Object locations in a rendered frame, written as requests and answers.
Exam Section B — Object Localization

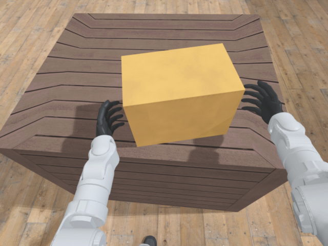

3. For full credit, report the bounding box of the pedestal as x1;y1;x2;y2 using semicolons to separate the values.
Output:
0;13;288;212

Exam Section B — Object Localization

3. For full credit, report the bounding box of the robot left upper arm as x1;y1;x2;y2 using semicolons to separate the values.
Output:
52;228;106;246

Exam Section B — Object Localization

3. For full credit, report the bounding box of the left robot hand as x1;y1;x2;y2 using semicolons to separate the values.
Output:
96;100;125;137

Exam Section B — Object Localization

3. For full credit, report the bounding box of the robot right upper arm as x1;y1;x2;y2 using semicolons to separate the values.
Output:
291;182;328;246

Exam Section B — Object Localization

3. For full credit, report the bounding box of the robot left foot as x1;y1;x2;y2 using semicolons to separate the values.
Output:
143;236;157;246

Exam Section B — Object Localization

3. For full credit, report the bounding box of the right robot forearm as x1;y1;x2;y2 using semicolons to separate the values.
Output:
268;112;328;190

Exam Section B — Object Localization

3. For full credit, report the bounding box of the carton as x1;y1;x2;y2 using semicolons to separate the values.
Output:
121;43;245;147

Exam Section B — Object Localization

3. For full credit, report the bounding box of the left robot forearm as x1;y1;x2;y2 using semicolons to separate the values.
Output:
50;135;119;246

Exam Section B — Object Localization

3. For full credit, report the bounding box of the right robot hand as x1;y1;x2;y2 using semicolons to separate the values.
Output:
241;80;283;124

